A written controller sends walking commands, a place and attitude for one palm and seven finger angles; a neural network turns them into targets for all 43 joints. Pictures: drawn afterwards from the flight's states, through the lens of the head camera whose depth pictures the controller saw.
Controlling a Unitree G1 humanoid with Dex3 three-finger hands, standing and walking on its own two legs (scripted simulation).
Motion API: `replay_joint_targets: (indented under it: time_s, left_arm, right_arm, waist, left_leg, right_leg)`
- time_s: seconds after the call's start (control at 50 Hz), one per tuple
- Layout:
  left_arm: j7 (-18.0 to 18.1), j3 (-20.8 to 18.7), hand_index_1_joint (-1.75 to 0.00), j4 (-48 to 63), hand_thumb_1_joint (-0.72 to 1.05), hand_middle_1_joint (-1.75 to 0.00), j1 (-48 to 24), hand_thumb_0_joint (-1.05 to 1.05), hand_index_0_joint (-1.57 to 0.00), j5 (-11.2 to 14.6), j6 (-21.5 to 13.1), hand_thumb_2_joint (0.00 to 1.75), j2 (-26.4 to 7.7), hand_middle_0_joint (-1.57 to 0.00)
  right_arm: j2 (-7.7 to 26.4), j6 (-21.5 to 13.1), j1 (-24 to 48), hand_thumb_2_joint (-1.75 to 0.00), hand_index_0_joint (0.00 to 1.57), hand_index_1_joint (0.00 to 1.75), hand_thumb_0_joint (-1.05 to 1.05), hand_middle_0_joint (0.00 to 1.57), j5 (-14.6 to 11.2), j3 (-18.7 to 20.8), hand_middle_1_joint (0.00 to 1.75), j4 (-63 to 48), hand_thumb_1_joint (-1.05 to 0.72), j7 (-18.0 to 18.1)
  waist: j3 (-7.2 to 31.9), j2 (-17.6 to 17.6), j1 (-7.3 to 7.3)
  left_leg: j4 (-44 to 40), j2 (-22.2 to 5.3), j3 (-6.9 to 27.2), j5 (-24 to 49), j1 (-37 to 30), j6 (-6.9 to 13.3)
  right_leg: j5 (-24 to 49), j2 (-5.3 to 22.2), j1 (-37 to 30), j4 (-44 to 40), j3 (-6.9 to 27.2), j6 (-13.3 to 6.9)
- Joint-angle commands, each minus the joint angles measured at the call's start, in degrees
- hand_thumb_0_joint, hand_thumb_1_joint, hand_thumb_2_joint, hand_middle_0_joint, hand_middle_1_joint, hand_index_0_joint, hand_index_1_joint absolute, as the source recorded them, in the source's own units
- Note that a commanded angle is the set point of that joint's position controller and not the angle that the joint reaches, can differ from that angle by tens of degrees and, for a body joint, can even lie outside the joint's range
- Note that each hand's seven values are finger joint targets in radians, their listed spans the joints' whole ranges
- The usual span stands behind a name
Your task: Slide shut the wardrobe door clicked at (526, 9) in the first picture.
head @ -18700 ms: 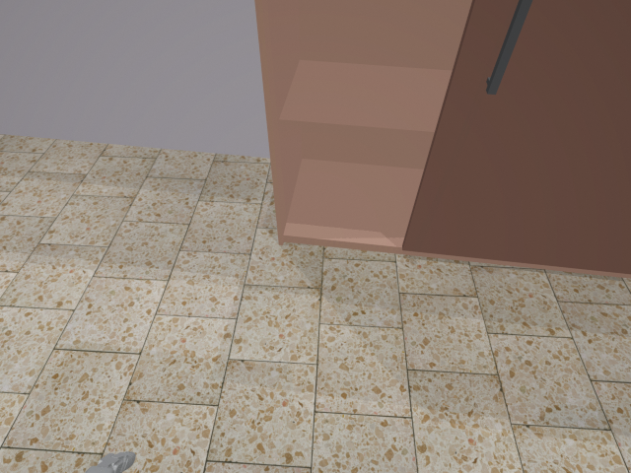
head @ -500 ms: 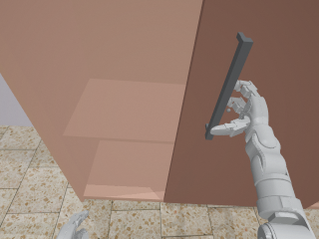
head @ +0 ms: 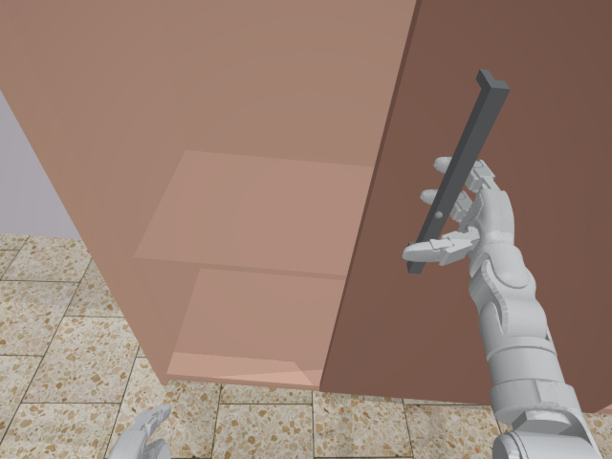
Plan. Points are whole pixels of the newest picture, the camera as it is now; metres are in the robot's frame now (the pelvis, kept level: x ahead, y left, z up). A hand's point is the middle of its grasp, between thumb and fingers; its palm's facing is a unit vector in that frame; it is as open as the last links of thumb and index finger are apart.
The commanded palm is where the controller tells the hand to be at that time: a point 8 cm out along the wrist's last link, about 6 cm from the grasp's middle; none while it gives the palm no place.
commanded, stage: slide the fingers in behind the handle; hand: right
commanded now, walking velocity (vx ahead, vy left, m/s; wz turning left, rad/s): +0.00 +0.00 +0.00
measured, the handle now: (443, 188) +0.46 -0.14 +0.15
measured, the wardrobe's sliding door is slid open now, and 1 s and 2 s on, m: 0.49 0.49 0.49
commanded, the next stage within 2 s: grip the handle and tug to test in 0.30 s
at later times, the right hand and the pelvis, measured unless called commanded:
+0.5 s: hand (442, 215) +0.40 -0.13 +0.16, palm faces -0.01 +1.00 +0.00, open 13.9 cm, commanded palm +0.37 -0.18 +0.15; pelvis +0.01 +0.01 +0.00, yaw -1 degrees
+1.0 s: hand (435, 212) +0.40 -0.12 +0.15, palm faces +0.00 +1.00 +0.00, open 7.0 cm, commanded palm +0.37 -0.16 +0.15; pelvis +0.00 +0.00 +0.00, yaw -1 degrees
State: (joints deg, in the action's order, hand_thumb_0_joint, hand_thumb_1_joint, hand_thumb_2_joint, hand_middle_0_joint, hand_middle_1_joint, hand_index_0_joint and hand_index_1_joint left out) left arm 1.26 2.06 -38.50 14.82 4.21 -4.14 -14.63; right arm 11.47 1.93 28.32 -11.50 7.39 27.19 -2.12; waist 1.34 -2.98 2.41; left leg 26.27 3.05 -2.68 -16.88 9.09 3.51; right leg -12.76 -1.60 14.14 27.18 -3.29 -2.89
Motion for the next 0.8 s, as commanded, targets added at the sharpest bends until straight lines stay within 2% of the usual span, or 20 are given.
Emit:
replay_joint_targets:
  time_s: [0.0,0.04,0.06,0.08,0.16,0.18,0.22,0.28,0.36,0.38,0.4,0.42,0.48,0.54,0.58,0.62,0.64,0.68,0.74,0.78]
  left_arm:
    - [0.5,-2.6,-0.3,8.4,0.9,-0.3,-5.5,0.0,-0.2,-0.1,-2.6,0.9,-7.0,-0.2]
    - [0.5,-2.6,-0.3,8.6,0.9,-0.3,-5.9,0.0,-0.2,0.1,-2.6,0.9,-6.7,-0.2]
    - [0.6,-2.7,-0.3,8.5,0.9,-0.3,-5.8,0.0,-0.2,0.1,-2.6,0.9,-6.8,-0.2]
    - [0.6,-2.7,-0.3,8.0,0.9,-0.3,-5.5,0.0,-0.2,0.0,-2.3,0.9,-7.1,-0.2]
    - [0.8,-2.7,-0.3,8.2,0.9,-0.3,-5.6,0.0,-0.2,0.1,-2.1,0.9,-7.0,-0.2]
    - [0.8,-2.8,-0.3,8.1,0.9,-0.3,-5.6,0.0,-0.2,-0.1,-1.9,0.9,-7.2,-0.2]
    - [0.8,-2.6,-0.3,8.4,0.9,-0.3,-6.0,0.0,-0.2,0.1,-1.7,0.9,-7.0,-0.2]
    - [0.9,-2.6,-0.3,8.3,0.9,-0.3,-5.8,0.0,-0.2,0.0,-1.2,0.9,-7.2,-0.2]
    - [1.0,-2.4,-0.3,8.9,0.9,-0.3,-6.2,0.0,-0.2,0.2,-1.0,0.9,-7.0,-0.2]
    - [1.0,-2.4,-0.3,8.6,0.9,-0.3,-6.0,0.0,-0.2,0.2,-0.9,0.9,-7.0,-0.2]
    - [1.0,-2.6,-0.3,8.7,0.9,-0.3,-6.0,0.0,-0.2,0.2,-0.9,0.9,-7.0,-0.2]
    - [1.0,-2.5,-0.3,8.8,0.9,-0.3,-6.2,0.0,-0.2,0.2,-1.0,0.9,-6.9,-0.2]
    - [1.2,-2.6,-0.3,8.1,0.9,-0.3,-5.8,0.0,-0.2,0.2,-0.8,0.9,-7.2,-0.2]
    - [1.1,-2.6,-0.3,8.2,0.9,-0.3,-5.8,0.0,-0.2,0.2,-1.1,0.9,-6.9,-0.2]
    - [1.0,-2.6,-0.3,7.9,0.9,-0.3,-5.5,0.0,-0.2,0.1,-1.1,0.9,-7.1,-0.2]
    - [1.0,-2.6,-0.3,7.8,0.9,-0.3,-5.5,0.0,-0.2,0.2,-1.1,0.9,-6.9,-0.2]
    - [1.0,-2.6,-0.3,7.8,0.9,-0.3,-5.3,0.0,-0.2,0.2,-1.3,0.9,-7.0,-0.2]
    - [1.0,-2.7,-0.3,7.5,0.9,-0.3,-5.1,0.0,-0.2,-0.1,-1.2,0.9,-7.3,-0.2]
    - [0.9,-2.5,-0.3,7.9,0.9,-0.3,-5.3,0.0,-0.2,0.0,-1.4,0.9,-6.8,-0.2]
    - [0.8,-2.6,-0.3,7.5,0.9,-0.3,-5.0,0.0,-0.2,-0.1,-1.4,0.9,-7.0,-0.2]
  right_arm:
    - [10.3,-4.8,21.5,-0.3,0.3,1.2,0.0,0.3,-0.5,3.8,1.2,-15.1,0.5,-0.8]
    - [7.6,-4.7,23.4,-0.3,0.3,1.2,0.0,0.3,-0.4,0.9,1.2,-16.4,0.5,-1.0]
    - [8.0,-4.5,22.9,-0.3,0.3,1.2,0.0,0.3,-0.5,1.7,1.2,-16.0,0.5,-1.0]
    - [9.2,-4.3,22.4,-0.3,0.3,1.2,0.0,0.3,-0.3,2.3,1.2,-15.2,0.5,-0.7]
    - [9.5,-3.7,23.4,-0.3,0.3,1.2,0.0,0.3,-0.5,2.7,1.2,-15.4,0.5,-0.9]
    - [10.7,-3.7,22.2,-0.3,0.3,1.2,0.0,0.3,-0.4,3.7,1.2,-15.7,0.5,-0.8]
    - [9.5,-3.3,22.0,-0.3,0.3,1.2,0.0,0.3,-0.5,2.9,1.2,-15.6,0.5,-1.2]
    - [11.0,-2.8,21.1,-0.3,0.3,1.2,0.0,0.3,-1.0,4.3,1.2,-14.4,0.5,-1.4]
    - [10.9,-2.8,22.4,-0.3,0.3,1.2,0.0,0.3,-0.8,3.9,1.2,-15.0,0.5,-1.6]
    - [10.2,-2.8,22.6,-0.3,0.3,1.2,0.0,0.3,-0.7,3.1,1.2,-14.9,0.5,-1.6]
    - [10.4,-3.0,23.4,-0.32,0.3,1.21,0.0,0.3,-0.5,3.1,1.21,-15.6,0.45,-1.5]
    - [8.2,-3.0,23.5,-0.34,0.31,1.21,0.0,0.31,-0.6,1.3,1.21,-15.3,0.41,-1.7]
    - [10.6,-3.0,24.1,-0.4,0.32,1.23,0.0,0.32,-0.8,3.2,1.23,-13.8,0.27,-1.5]
    - [8.0,-3.4,25.9,-0.46,0.34,1.25,0.0,0.34,-0.5,0.8,1.25,-14.6,0.13,-1.3]
    - [8.6,-3.4,24.8,-0.5,0.35,1.27,0.0,0.35,-0.5,1.5,1.27,-13.6,0.03,-0.9]
    - [7.0,-3.5,26.9,-0.54,0.36,1.28,0.0,0.36,-0.2,-0.2,1.28,-12.6,-0.06,-0.9]
    - [6.7,-3.6,27.9,-0.56,0.36,1.29,0.0,0.36,-0.3,-0.3,1.29,-12.8,-0.11,-0.9]
    - [10.1,-3.9,26.3,-0.6,0.38,1.3,0.0,0.38,-0.2,2.6,1.3,-12.3,-0.2,-0.5]
    - [7.1,-4.0,26.6,-0.66,0.39,1.32,0.0,0.39,-0.2,0.7,1.32,-11.9,-0.34,-0.4]
    - [8.8,-4.2,26.7,-0.7,0.4,1.33,0.0,0.4,0.2,1.8,1.33,-11.5,-0.43,0.1]
  waist:
    - [15.4,5.3,-1.49]
    - [15.3,3.2,-0.73]
    - [15.4,3.1,-0.84]
    - [14.9,5.4,-0.86]
    - [15.7,4.4,-0.72]
    - [16.2,4.9,-1.27]
    - [15.9,4.3,-0.92]
    - [15.2,6.2,-1.18]
    - [15.5,3.0,-1.04]
    - [15.1,4.5,-0.78]
    - [15.7,4.4,-0.51]
    - [15.2,3.8,-0.4]
    - [14.6,4.6,-0.38]
    - [15.8,2.4,0.12]
    - [15.3,4.0,-0.25]
    - [14.4,4.6,0.48]
    - [15.1,3.8,0.49]
    - [15.8,4.5,-0.52]
    - [15.4,3.5,-0.32]
    - [15.0,3.8,-0.54]
  left_leg:
    - [-3.7,-2.4,3.0,22.9,1.0,-2.5]
    - [-3.6,-2.4,2.9,22.9,2.1,-2.5]
    - [-3.7,-2.4,2.9,22.7,2.5,-2.5]
    - [-3.8,-2.4,3.0,23.0,1.8,-2.6]
    - [-3.6,-2.6,3.2,23.9,1.5,-2.8]
    - [-3.4,-2.9,3.4,25.3,0.3,-2.9]
    - [-3.3,-3.0,3.4,26.8,0.4,-3.2]
    - [-3.3,-3.1,3.5,27.2,-0.1,-3.4]
    - [-3.2,-3.0,3.5,25.9,0.8,-3.1]
    - [-3.2,-3.0,3.4,25.6,0.8,-3.0]
    - [-3.1,-2.9,3.3,25.9,1.2,-3.1]
    - [-3.1,-2.8,3.2,25.3,2.1,-3.0]
    - [-3.5,-2.8,3.4,23.8,2.3,-3.0]
    - [-3.1,-2.5,2.8,22.4,3.9,-2.5]
    - [-3.5,-2.5,2.9,22.1,3.7,-2.6]
    - [-3.4,-2.3,2.7,20.7,4.9,-2.6]
    - [-3.5,-2.3,2.7,20.1,5.3,-2.6]
    - [-3.5,-2.4,2.9,20.9,3.5,-2.3]
    - [-3.2,-2.2,2.5,19.7,4.2,-2.2]
    - [-3.6,-2.2,2.6,19.1,4.2,-2.1]
  right_leg:
    - [14.1,1.2,-11.2,-0.7,4.7,-0.4]
    - [14.3,1.1,-12.3,-0.5,4.6,-0.4]
    - [14.5,1.2,-12.7,-0.4,4.7,-0.5]
    - [14.5,1.2,-11.8,-0.3,4.6,-0.6]
    - [14.3,0.9,-11.7,-0.3,4.4,-0.6]
    - [14.9,0.9,-11.1,0.0,4.3,-0.6]
    - [15.1,0.7,-11.1,0.0,4.0,-0.7]
    - [14.5,0.7,-9.7,0.3,4.0,-0.8]
    - [14.2,0.6,-10.4,0.1,4.1,-0.7]
    - [14.2,0.7,-10.3,0.4,4.3,-0.8]
    - [14.7,0.8,-11.0,0.4,4.3,-0.8]
    - [14.6,0.7,-11.3,0.5,4.4,-0.8]
    - [13.5,0.8,-10.7,0.6,4.5,-0.8]
    - [14.5,1.0,-13.0,0.5,5.1,-0.5]
    - [14.3,1.1,-12.4,0.6,5.1,-0.6]
    - [13.2,1.2,-12.2,0.3,5.3,-0.6]
    - [13.2,1.2,-12.8,0.3,5.5,-0.6]
    - [14.1,1.3,-12.3,0.3,5.4,-0.5]
    - [13.5,1.2,-12.4,-0.2,5.6,-0.3]
    - [13.5,1.4,-12.4,-0.1,5.6,-0.3]
